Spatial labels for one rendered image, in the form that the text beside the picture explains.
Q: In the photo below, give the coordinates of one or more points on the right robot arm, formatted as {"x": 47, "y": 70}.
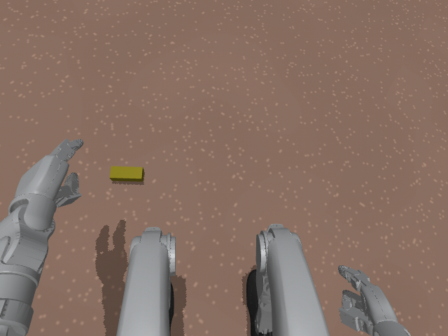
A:
{"x": 389, "y": 328}

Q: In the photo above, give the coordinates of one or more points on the right robot hand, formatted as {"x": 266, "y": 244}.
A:
{"x": 365, "y": 311}

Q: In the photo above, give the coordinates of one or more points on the small box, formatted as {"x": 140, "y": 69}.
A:
{"x": 127, "y": 173}

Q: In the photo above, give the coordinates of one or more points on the right robot foot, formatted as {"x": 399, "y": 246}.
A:
{"x": 252, "y": 303}

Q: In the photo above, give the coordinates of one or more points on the left robot arm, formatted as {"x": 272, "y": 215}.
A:
{"x": 24, "y": 236}

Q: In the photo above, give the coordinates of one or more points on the left robot hand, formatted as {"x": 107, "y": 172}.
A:
{"x": 46, "y": 176}

